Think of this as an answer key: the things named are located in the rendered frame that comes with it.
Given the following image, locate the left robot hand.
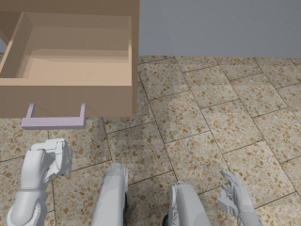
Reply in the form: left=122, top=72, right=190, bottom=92
left=21, top=138, right=73, bottom=191

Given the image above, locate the right robot forearm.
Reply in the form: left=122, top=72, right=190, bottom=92
left=237, top=211, right=264, bottom=226

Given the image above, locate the right robot hand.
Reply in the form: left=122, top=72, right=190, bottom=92
left=217, top=169, right=256, bottom=218

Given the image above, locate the right robot thigh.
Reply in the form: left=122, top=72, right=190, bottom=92
left=169, top=183, right=212, bottom=226

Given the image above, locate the left robot forearm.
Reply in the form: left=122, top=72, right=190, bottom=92
left=6, top=189, right=49, bottom=226

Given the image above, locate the drawer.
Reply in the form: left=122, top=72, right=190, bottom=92
left=0, top=12, right=133, bottom=119

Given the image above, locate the cabinet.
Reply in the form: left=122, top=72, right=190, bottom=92
left=0, top=0, right=140, bottom=113

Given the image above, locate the handle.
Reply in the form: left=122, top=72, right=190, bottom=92
left=21, top=103, right=87, bottom=131

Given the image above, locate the robot right shin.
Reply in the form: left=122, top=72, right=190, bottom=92
left=168, top=181, right=184, bottom=226

